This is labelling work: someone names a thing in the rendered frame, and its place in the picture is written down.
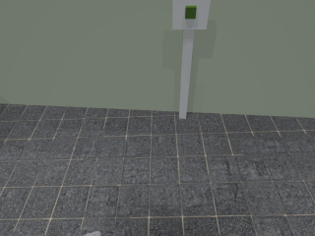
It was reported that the button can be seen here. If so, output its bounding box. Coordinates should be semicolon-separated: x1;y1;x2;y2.
185;6;197;20

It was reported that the panel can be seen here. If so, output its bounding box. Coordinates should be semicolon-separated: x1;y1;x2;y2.
172;0;211;119

